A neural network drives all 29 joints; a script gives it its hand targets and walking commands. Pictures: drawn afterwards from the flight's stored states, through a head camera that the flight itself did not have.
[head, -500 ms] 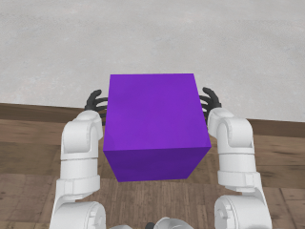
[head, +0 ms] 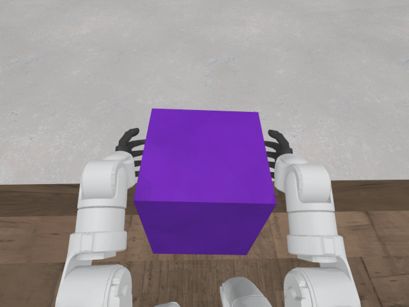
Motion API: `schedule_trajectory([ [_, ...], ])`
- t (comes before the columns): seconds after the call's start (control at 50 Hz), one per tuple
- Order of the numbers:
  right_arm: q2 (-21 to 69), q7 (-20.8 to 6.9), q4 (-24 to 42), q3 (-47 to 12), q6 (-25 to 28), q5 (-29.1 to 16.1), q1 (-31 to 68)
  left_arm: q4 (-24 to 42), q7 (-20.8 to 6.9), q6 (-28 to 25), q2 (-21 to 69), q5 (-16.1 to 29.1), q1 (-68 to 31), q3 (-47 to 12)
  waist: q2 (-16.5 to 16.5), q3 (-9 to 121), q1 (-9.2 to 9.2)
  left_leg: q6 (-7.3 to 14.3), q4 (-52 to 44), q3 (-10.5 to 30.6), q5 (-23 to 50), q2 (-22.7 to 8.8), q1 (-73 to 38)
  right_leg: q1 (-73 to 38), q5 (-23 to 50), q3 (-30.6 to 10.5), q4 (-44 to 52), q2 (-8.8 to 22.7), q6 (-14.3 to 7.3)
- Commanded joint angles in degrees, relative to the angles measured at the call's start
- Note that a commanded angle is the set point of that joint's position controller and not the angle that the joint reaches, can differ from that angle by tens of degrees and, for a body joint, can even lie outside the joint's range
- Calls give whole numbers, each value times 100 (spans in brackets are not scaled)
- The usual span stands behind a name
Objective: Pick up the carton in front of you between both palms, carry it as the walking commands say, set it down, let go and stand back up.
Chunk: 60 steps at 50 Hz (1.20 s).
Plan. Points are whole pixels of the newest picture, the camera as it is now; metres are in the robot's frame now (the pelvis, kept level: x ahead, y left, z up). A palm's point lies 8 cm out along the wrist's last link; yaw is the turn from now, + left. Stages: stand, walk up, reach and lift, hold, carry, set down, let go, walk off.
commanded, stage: carry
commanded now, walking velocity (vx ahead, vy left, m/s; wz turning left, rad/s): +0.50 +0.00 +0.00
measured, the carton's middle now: (202, 187) +0.34 -0.02 +0.01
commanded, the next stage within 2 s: none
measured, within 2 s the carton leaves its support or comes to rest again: neither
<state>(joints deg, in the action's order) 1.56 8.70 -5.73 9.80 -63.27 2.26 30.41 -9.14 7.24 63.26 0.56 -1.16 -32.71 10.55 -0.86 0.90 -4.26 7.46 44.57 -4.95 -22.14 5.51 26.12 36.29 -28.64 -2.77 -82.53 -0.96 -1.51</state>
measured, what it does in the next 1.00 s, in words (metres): goes down: right foot 0.12 m lower, then left foot 0.12 m lower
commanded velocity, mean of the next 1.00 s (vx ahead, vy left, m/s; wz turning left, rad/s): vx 0.15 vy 0.00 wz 0.00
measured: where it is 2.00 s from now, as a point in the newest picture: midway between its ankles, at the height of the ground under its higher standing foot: (195, 163)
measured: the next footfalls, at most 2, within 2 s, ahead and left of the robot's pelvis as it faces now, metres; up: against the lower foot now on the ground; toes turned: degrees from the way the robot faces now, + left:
right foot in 0.26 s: +0.35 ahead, -0.07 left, -0.12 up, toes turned +0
left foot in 0.66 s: +0.66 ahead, +0.05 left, -0.25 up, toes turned +0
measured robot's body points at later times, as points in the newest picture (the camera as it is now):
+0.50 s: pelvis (204, 202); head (202, 28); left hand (134, 103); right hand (224, 91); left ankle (172, 244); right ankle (212, 278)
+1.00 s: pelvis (190, 137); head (180, 18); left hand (159, 70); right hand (224, 67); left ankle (185, 228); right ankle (208, 185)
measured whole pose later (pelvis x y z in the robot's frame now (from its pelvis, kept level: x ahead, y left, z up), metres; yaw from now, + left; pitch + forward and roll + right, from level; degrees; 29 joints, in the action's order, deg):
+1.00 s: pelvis +0.74 -0.01 -0.29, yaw +0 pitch +4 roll +1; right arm 0.6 9.3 -9.2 7.5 -59.6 -1.5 33.1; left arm -1.1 7.2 63.2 2.6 -4.4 -28.4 13.1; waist 2.0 -0.1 -8.3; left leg 6.6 56.1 -3.0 -41.4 6.5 18.3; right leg 37.7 12.8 0.1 -36.1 0.4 -2.5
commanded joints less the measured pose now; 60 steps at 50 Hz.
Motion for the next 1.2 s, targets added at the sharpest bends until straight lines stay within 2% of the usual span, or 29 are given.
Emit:
schedule_trajectory([
  [0.0, 6527, -1557, 1017, -4305, 198, -3015, 4779, 959, -1149, -231, 5883, 1686, -3632, -3279, 26, 2266, 33, 1042, -1166, 2966, 3323, -1951, -1999, 818, 488, -4, 1530, 198, 73],
  [0.04, 6640, -1596, 962, -4340, 290, -3098, 4586, 1109, -1095, -317, 5846, 1590, -3506, -3371, -336, 2619, 33, 761, -523, 2520, 4151, -1719, -2541, 1029, 1753, 88, 1436, 238, -101],
  [0.16, 6341, -1650, 783, -4280, 411, -3085, 4024, 1524, -959, -389, 5472, 1387, -3362, -3568, -532, 2059, -306, 201, 586, 999, 1966, -483, -1091, -1477, 5118, 959, 5266, -368, -174],
  [0.2, 6151, -1638, 543, -4192, 375, -2951, 3641, 1483, -951, -309, 5216, 1348, -3240, -3592, -747, 2674, 527, -64, 2051, 450, 3109, -736, -779, -3076, 5476, 1026, 4844, -352, -375],
  [0.22, 6076, -1630, 444, -4134, 333, -2862, 3581, 1384, -979, -265, 5075, 1355, -3072, -3586, -177, 2716, 1152, -304, 3197, 296, 4054, -810, -260, -4037, 4990, 1008, 5186, -240, -483],
  [0.24, 5920, -1601, 405, -4042, 307, -2693, 3741, 1345, -1043, -198, 5006, 1451, -2975, -3600, 759, 2187, 1463, -530, 5421, 136, 1020, -291, 585, -4206, 5126, 402, 5792, 379, -823],
  [0.26, 5752, -1552, 187, -3829, 183, -2534, 3627, 1058, -1076, -115, 4881, 1490, -3059, -3574, 1289, 2491, 1006, -612, 5986, 403, -1861, 86, 2168, -5752, 7648, -938, 4161, 1281, -1106],
  [0.3, 5344, -1397, 178, -3440, 15, -2082, 3338, 925, -1185, -49, 5223, 2000, -3351, -3822, 836, 2878, 890, -552, 5001, 977, -1249, -398, 3011, -5425, 4287, -2952, 4704, 1921, -1901],
  [0.32, 5342, -1343, 208, -3296, -11, -1970, 3477, 1089, -1257, -30, 5566, 2288, -3783, -3970, 26, 2506, 815, -522, 4232, 1153, -624, -625, 3049, -4910, 4354, -2716, 4484, 1691, -1675],
  [0.34, 5399, -1313, 218, -3173, 14, -1858, 3413, 1178, -1313, -46, 5796, 2548, -4114, -4096, 152, 2622, 786, -523, 3981, 1094, -594, -676, 2934, -4511, 4080, -3055, 4475, 1751, -1740],
  [0.36, 5403, -1293, 242, -3094, 53, -1716, 3501, 1197, -1377, -72, 6111, 2767, -4408, -4190, -243, 2285, 709, -619, 3167, 1053, -232, -738, 2574, -3664, 4202, -2907, 4670, 1746, -1719],
  [0.44, 5650, -1276, 472, -3134, 248, -1590, 3666, 1152, -1487, -272, 6681, 3128, -4747, -4349, 371, 2328, 882, -530, 2191, 573, 1278, -696, 1957, -3156, 4856, -1959, 4416, 1182, -1293],
  [0.48, 5673, -1249, 531, -3241, 310, -1526, 3675, 1152, -1516, -336, 6778, 3161, -4659, -4304, 34, 2404, 1159, -504, 383, 323, 3482, -465, 1745, -3368, 3813, -1144, 3509, 358, -974],
  [0.54, 5550, -1167, 826, -3401, 324, -1513, 3639, 1152, -1519, -390, 6639, 3065, -4273, -4206, 522, 2071, 1244, -505, -1252, -268, 4081, -53, -116, -2303, 3264, -426, 3362, -29, -755],
  [0.6, 5298, -1130, 971, -3487, 228, -1578, 3515, 955, -1499, -355, 6348, 2913, -3801, -4091, 1024, 2586, 331, -256, -1371, -65, 4962, -238, -2255, -1602, 3998, 117, 1601, 261, -423],
  [0.62, 5176, -1152, 884, -3494, 183, -1586, 3409, 855, -1490, -314, 6241, 2810, -3748, -4082, 122, 2528, -136, -165, -1813, -119, 4520, -341, -3064, -1058, 4055, 348, 352, 177, -177],
  [0.64, 5099, -1207, 815, -3528, 108, -1667, 3391, 734, -1458, -282, 6143, 2643, -3646, -3958, -642, 2199, -333, 122, -1937, 542, 4846, -1037, -3622, -167, 217, 652, -1345, -392, -32],
  [0.66, 5006, -1231, 489, -3498, 44, -1736, 3282, 608, -1389, -141, 5929, 2420, -3563, -3771, -913, 2678, 116, 728, -423, 2189, 7037, -2255, -5002, 1284, -1202, 158, -1754, -440, 150],
  [0.7, 5329, -1307, 432, -3695, 12, -2106, 3482, 510, -1277, 9, 5577, 2090, -3330, -3417, -507, 2901, -74, 1122, -682, 3162, 3648, -2262, -4709, 2091, -160, -291, -627, 117, -31],
  [0.76, 6135, -1466, 630, -4054, 61, -2735, 4365, 655, -1199, -67, 5587, 1772, -3554, -3184, 227, 2361, 63, 1228, -1138, 3699, 2802, -2177, -2616, 1381, 127, -315, 1026, 268, 16],
  [0.96, 6526, -1647, 683, -4163, 429, -3046, 4197, 1399, -1028, -363, 5645, 1518, -3633, -3583, -494, 1996, -390, 237, 352, 1302, 2149, -593, -1488, -867, 4619, 942, 5122, -336, -69],
  [1.0, 6331, -1623, 531, -4088, 407, -2970, 3871, 1399, -980, -298, 5430, 1477, -3497, -3599, -808, 2415, 24, -27, 1510, 724, 2163, -592, -1084, -2425, 5837, 1016, 5004, -351, -212],
  [1.02, 6173, -1608, 463, -4087, 386, -2895, 3721, 1323, -991, -257, 5311, 1484, -3259, -3585, -707, 2657, 670, -200, 2374, 577, 3106, -759, -790, -3280, 5324, 859, 5253, -174, -352],
  [1.04, 6070, -1597, 360, -4038, 336, -2793, 3679, 1252, -1015, -223, 5152, 1480, -3110, -3573, 155, 2746, 1211, -461, 3768, 321, 3079, -624, -196, -4237, 4646, 908, 5620, -75, -442],
  [1.06, 5969, -1568, 209, -3929, 301, -2636, 3673, 1188, -1065, -152, 5082, 1543, -3150, -3577, 823, 2331, 1196, -627, 5300, 35, -1052, -32, 1015, -4714, 5777, 83, 5301, 666, -614],
  [1.08, 5834, -1509, 43, -3740, 167, -2534, 3585, 912, -1101, -80, 4944, 1623, -3192, -3537, 1170, 2787, 658, -721, 5767, 637, -1705, -39, 2434, -6142, 7207, -1546, 4138, 1770, -1232],
  [1.12, 5529, -1385, 145, -3415, 45, -2108, 3543, 899, -1201, -50, 5420, 2124, -3540, -3852, 767, 2918, 884, -525, 4816, 945, -1373, -531, 3034, -5449, 3611, -2826, 4717, 2026, -1914],
  [1.14, 5576, -1334, 173, -3348, 42, -2017, 3628, 1048, -1269, -39, 5691, 2381, -3940, -3947, -8, 2591, 842, -512, 4217, 1028, -641, -633, 3013, -4927, 3206, -2676, 4846, 1744, -1681],
  [1.18, 5667, -1298, 333, -3216, 80, -1846, 3807, 1094, -1362, -101, 6204, 2738, -4433, -4138, 58, 2260, 813, -534, 3171, 995, -126, -783, 2621, -3865, 3899, -2720, 4767, 1748, -1671],
])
